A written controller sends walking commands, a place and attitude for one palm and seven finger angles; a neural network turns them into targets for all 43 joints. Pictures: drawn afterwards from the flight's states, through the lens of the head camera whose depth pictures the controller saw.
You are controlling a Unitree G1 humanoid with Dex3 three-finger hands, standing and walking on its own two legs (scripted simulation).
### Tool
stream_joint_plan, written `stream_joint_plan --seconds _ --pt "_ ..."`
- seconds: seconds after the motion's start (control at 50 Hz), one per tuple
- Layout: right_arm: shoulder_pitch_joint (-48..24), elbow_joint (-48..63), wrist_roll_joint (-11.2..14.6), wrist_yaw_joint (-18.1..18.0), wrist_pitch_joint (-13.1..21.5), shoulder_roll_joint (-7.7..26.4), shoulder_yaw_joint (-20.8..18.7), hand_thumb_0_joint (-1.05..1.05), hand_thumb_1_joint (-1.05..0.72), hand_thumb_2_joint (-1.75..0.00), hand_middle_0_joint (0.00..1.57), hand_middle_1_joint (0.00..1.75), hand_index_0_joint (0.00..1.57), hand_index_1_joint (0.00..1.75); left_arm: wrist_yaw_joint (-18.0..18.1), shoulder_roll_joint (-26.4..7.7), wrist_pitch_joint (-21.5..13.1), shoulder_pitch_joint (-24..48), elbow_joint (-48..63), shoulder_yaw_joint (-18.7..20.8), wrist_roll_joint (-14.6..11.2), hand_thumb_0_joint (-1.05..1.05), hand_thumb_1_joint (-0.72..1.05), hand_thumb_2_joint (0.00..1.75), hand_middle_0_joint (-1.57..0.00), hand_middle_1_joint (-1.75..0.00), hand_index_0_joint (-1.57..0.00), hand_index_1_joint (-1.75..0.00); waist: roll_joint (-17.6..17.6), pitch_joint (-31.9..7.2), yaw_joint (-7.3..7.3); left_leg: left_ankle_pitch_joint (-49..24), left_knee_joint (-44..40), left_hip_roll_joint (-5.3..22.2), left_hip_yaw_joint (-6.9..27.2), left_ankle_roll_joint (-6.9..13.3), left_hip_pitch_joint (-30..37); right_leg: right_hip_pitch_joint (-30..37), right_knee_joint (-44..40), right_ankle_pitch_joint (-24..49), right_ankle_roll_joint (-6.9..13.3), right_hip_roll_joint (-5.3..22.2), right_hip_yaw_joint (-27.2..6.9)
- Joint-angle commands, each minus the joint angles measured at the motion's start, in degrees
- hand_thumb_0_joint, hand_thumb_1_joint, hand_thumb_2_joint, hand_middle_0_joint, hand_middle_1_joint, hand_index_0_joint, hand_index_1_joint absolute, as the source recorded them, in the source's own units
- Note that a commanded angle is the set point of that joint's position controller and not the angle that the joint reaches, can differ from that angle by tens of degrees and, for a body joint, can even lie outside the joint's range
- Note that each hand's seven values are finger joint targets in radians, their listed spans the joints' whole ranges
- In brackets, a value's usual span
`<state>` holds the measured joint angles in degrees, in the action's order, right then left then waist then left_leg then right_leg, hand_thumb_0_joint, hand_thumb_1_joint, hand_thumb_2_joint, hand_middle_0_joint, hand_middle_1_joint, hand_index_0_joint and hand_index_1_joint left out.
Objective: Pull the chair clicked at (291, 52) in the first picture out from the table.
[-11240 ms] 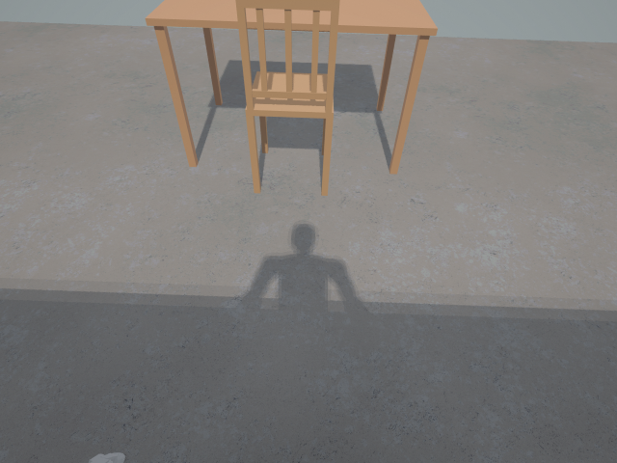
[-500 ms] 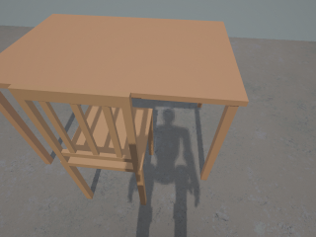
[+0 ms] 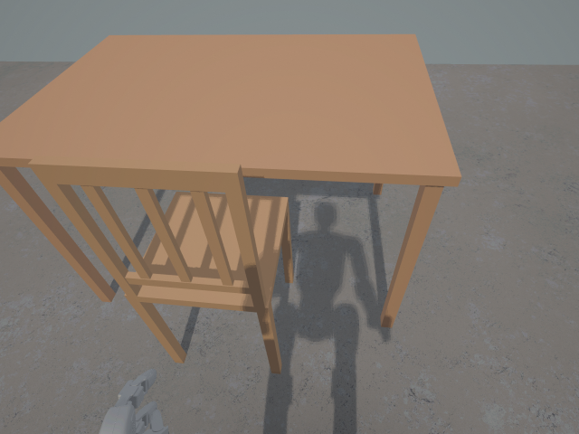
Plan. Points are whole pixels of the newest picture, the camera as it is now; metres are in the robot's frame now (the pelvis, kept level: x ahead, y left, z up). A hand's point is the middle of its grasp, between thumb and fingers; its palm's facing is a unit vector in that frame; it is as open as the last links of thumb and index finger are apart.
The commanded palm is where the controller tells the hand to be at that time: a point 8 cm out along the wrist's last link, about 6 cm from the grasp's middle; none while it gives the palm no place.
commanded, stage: raise the hand toward the chair's back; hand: left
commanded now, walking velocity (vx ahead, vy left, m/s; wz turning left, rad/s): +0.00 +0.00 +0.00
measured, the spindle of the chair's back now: (167, 239) +0.49 +0.29 -0.07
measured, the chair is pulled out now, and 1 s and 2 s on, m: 0.00 0.00 0.00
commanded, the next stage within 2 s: aim the fingers beside a spindle in 1.94 s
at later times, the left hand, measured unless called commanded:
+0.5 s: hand (172, 419) +0.16 +0.17 -0.04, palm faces -0.06 -1.00 -0.08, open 11.4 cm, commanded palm +0.14 +0.23 -0.05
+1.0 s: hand (168, 394) +0.19 +0.20 -0.06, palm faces -0.14 -0.99 -0.04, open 15.5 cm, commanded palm +0.17 +0.26 -0.04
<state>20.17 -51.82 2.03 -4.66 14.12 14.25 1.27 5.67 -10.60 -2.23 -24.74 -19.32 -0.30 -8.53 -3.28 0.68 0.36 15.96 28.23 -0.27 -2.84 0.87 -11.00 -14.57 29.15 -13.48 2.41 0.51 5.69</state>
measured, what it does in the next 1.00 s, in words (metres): lowers itself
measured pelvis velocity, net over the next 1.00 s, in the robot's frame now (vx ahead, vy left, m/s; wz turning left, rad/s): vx -0.03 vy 0.02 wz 0.01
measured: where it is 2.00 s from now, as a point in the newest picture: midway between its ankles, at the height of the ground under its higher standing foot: outside the picture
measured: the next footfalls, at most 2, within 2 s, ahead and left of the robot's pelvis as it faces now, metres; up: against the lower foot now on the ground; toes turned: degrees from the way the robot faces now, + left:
none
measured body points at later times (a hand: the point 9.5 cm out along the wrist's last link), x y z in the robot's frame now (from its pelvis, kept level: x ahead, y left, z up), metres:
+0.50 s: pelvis -0.04 +0.00 -0.11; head +0.02 +0.01 +0.33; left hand +0.15 +0.23 -0.03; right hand +0.20 -0.19 -0.17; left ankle -0.01 +0.11 -0.74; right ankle +0.03 -0.09 -0.74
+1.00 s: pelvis -0.03 +0.02 -0.10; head +0.04 +0.04 +0.35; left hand +0.19 +0.25 -0.05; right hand +0.16 -0.23 -0.15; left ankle -0.01 +0.11 -0.74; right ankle +0.03 -0.09 -0.74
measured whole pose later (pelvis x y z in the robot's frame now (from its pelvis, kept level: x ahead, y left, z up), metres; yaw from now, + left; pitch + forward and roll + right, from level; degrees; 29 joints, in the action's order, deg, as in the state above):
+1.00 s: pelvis -0.03 +0.02 -0.10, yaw +0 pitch +15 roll -3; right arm 12.5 -29.5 1.3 -2.5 14.3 15.2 -0.3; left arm -18.2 -15.6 -18.7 -21.6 2.4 7.4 -14.0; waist -0.6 -7.9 1.4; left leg 32.2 70.3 0.8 -0.9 2.7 -53.1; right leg -54.0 65.8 -26.7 1.8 1.6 7.1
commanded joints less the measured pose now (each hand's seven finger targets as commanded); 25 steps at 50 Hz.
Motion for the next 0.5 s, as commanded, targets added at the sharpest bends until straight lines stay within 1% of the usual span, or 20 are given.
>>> stream_joint_plan --seconds 0.0,0.02,0.04,0.06,0.08,0.1,0.12,0.14,0.16,0.18,0.22,0.24,0.26,0.32,0.34,0.36,0.38,0.42,0.46,0.48 --pt "-8.08 16.06 -0.73 0.61 8.12 9.32 -3.58 0.00 -0.90 -0.90 0.20 0.30 0.20 0.30 -6.01 3.06 -12.53 11.52 9.39 -3.01 -2.25 0.00 0.69 0.81 -0.18 -0.27 -0.18 -0.27 23.97 3.51 2.93 6.84 6.07 -0.54 4.68 1.45 -15.13 -16.24 -2.56 -19.08 -2.41 1.81 -4.32" --pt "-8.33 17.52 -1.04 1.47 8.21 8.95 -4.40 0.00 -0.90 -0.90 0.20 0.30 0.20 0.30 -8.23 3.09 -16.01 6.28 5.41 -0.66 -3.06 0.00 0.67 0.80 -0.18 -0.26 -0.18 -0.26 24.79 2.05 1.23 7.58 8.86 -0.69 4.68 0.67 -19.42 -17.91 0.49 -20.74 -2.05 1.90 -4.51" --pt "-8.26 19.56 -1.12 2.99 8.26 8.61 -4.97 0.00 -0.90 -0.90 0.20 0.30 0.20 0.30 -11.61 2.95 -19.26 -1.77 2.78 1.48 -3.79 0.00 0.64 0.79 -0.17 -0.26 -0.17 -0.26 18.92 -0.57 -2.08 6.66 10.92 -1.42 3.86 -0.19 -21.83 -16.92 4.00 -19.17 -0.93 1.92 -5.09" --pt "-9.65 21.81 -1.53 4.31 8.22 8.39 -5.24 0.00 -0.90 -0.90 0.20 0.30 0.20 0.30 -15.02 1.85 -22.93 -7.07 3.53 4.18 -5.39 0.00 0.62 0.78 -0.17 -0.26 -0.17 -0.26 15.48 -4.04 -4.17 5.89 13.92 -2.06 3.04 -0.83 -24.27 -15.74 7.77 -16.80 -0.15 2.31 -5.92" --pt "-10.97 23.22 -2.01 5.40 7.71 8.51 -5.70 0.00 -0.90 -0.90 0.20 0.30 0.20 0.30 -18.22 -1.32 -26.71 -8.82 4.06 8.47 -6.13 0.00 0.60 0.77 -0.17 -0.25 -0.17 -0.25 11.07 -7.00 -5.35 4.27 17.12 -2.55 2.34 -1.39 -26.93 -15.18 12.27 -12.23 0.75 2.33 -6.40" --pt "-12.19 24.66 -2.28 6.47 7.11 8.43 -6.04 0.00 -0.90 -0.90 0.20 0.30 0.20 0.30 -21.47 -3.22 -30.71 -9.68 4.97 10.92 -6.10 0.00 0.57 0.76 -0.17 -0.25 -0.17 -0.25 7.66 -9.32 -5.98 2.83 20.29 -2.95 1.82 -1.67 -29.75 -15.15 16.51 -7.37 1.38 2.43 -6.99" --pt "-13.55 25.93 -2.63 7.45 6.55 8.38 -6.36 0.00 -0.90 -0.90 0.20 0.30 0.20 0.30 -24.24 -5.70 -34.68 -8.06 6.45 12.58 -5.25 0.00 0.55 0.75 -0.16 -0.25 -0.16 -0.25 3.80 -10.45 -5.61 2.82 24.01 -3.15 1.46 -1.73 -33.16 -17.24 19.95 -5.11 1.72 2.69 -8.32" --pt "-12.93 26.13 -2.48 8.23 5.20 8.16 -7.07 0.00 -0.90 -0.90 0.20 0.30 0.20 0.30 -24.77 -9.28 -35.87 -9.34 5.04 16.64 -4.00 0.00 0.53 0.74 -0.16 -0.24 -0.16 -0.24 2.38 -12.04 -7.08 1.95 26.22 -2.80 1.44 -1.53 -36.30 -17.73 22.92 -3.71 2.30 2.81 -9.36" --pt "-15.10 28.82 -2.52 8.60 3.98 8.27 -6.71 0.00 -0.90 -0.90 0.20 0.30 0.20 0.30 -25.33 -7.14 -35.52 -8.49 8.74 13.21 -3.36 0.00 0.50 0.73 -0.16 -0.24 -0.16 -0.24 2.07 -12.88 -7.29 2.98 27.25 -3.14 0.63 -0.92 -38.19 -19.78 24.87 -4.33 2.05 2.49 -9.54" --pt "-16.26 31.38 -2.18 8.63 2.87 7.94 -6.71 0.00 -0.90 -0.90 0.20 0.30 0.20 0.30 -25.11 -6.58 -34.32 -7.01 12.96 12.01 -3.45 0.00 0.48 0.72 -0.16 -0.23 -0.16 -0.23 3.31 -13.93 -7.04 4.69 28.08 -3.34 0.25 -0.49 -39.55 -21.04 25.44 -6.83 1.80 2.35 -10.09" --pt "-16.93 34.94 -1.69 8.02 2.10 7.79 -6.51 0.00 -0.90 -0.90 0.20 0.30 0.20 0.30 -24.04 -5.72 -32.31 -1.17 22.04 10.04 -4.38 0.00 0.43 0.70 -0.15 -0.23 -0.15 -0.23 0.55 -16.63 -5.55 6.74 28.69 -3.04 0.61 0.16 -39.14 -23.78 26.18 -10.13 1.37 1.57 -9.81" --pt "-16.29 35.77 -1.79 7.53 1.94 7.65 -6.46 0.00 -0.90 -0.90 0.20 0.30 0.20 0.30 -23.26 -5.89 -31.71 2.84 27.26 9.76 -5.52 0.00 0.41 0.69 -0.15 -0.22 -0.15 -0.22 0.93 -16.95 -4.08 7.49 29.99 -2.67 1.36 0.51 -39.87 -25.61 26.72 -11.78 1.17 0.91 -10.37" --pt "-14.96 35.74 -1.85 6.92 1.76 7.72 -6.56 0.00 -0.90 -0.90 0.20 0.30 0.20 0.30 -22.38 -7.51 -31.67 4.54 31.88 10.89 -5.84 0.00 0.39 0.68 -0.15 -0.22 -0.15 -0.22 -2.39 -19.21 -3.47 8.28 30.38 -1.99 1.99 0.64 -38.43 -26.59 26.47 -13.43 1.02 0.72 -10.12" --pt "-11.23 34.72 -2.11 5.01 2.11 6.99 -5.20 0.00 -0.90 -0.90 0.20 0.30 0.20 0.30 -20.68 -7.58 -33.31 10.78 44.66 7.96 -5.89 0.00 0.32 0.65 -0.14 -0.21 -0.14 -0.21 -4.12 -22.86 0.50 4.88 33.26 -0.72 4.05 1.47 -34.96 -28.16 27.64 -9.15 0.57 0.05 -8.69" --pt "-10.71 33.64 -2.32 4.31 2.48 7.44 -4.60 0.00 -0.90 -0.90 0.20 0.30 0.20 0.30 -21.17 -7.20 -33.91 15.21 46.92 6.04 -6.04 0.00 0.29 0.64 -0.14 -0.20 -0.14 -0.20 -1.13 -22.45 2.76 4.83 35.22 -0.23 4.73 1.85 -35.70 -30.24 28.42 -9.09 0.27 -0.61 -8.85" --pt "-10.15 31.90 -2.24 3.72 2.93 7.63 -4.36 0.00 -0.90 -0.90 0.20 0.30 0.20 0.30 -21.79 -6.82 -33.93 13.79 44.30 5.51 -5.66 0.00 0.27 0.63 -0.14 -0.20 -0.14 -0.20 -0.18 -21.57 2.85 5.67 35.76 0.07 5.32 1.86 -36.41 -31.50 28.24 -10.65 0.14 -0.59 -8.41" --pt "-9.87 30.91 -2.01 3.26 3.52 7.51 -3.91 0.00 -0.90 -0.90 0.20 0.30 0.20 0.30 -22.99 -5.21 -33.57 12.86 41.48 3.54 -5.78 0.00 0.25 0.62 -0.13 -0.20 -0.13 -0.20 1.20 -19.37 3.81 6.75 36.09 0.39 5.72 1.91 -37.72 -32.72 28.16 -11.83 -0.10 -0.77 -7.56" --pt "-9.71 29.81 -1.52 2.38 4.01 7.83 -3.52 0.00 -0.90 -0.90 0.20 0.30 0.20 0.30 -25.50 -5.96 -31.14 12.87 37.19 3.31 -6.05 0.00 0.20 0.60 -0.13 -0.19 -0.13 -0.19 3.85 -17.81 4.67 9.93 36.83 0.56 6.25 1.91 -40.87 -33.81 27.34 -15.89 -0.55 -0.88 -7.19" --pt "-10.12 29.30 -0.60 1.75 4.16 7.71 -3.19 0.00 -0.90 -0.90 0.20 0.30 0.20 0.30 -28.28 -7.11 -26.01 10.68 30.04 4.85 -6.43 0.00 0.15 0.58 -0.13 -0.18 -0.13 -0.18 3.77 -16.59 3.56 13.26 35.50 0.38 6.29 1.59 -42.94 -33.68 26.12 -20.43 -0.67 -0.61 -7.06" --pt "-10.55 29.55 -0.13 1.50 3.83 7.60 -3.32 0.00 -0.90 -0.90 0.20 0.30 0.20 0.30 -28.96 -8.76 -22.88 8.38 27.88 7.12 -6.55 0.00 0.13 0.57 -0.12 -0.18 -0.12 -0.18 5.28 -17.46 2.43 13.94 34.65 0.17 6.06 1.52 -43.81 -31.89 25.03 -21.85 -0.90 -0.27 -7.32"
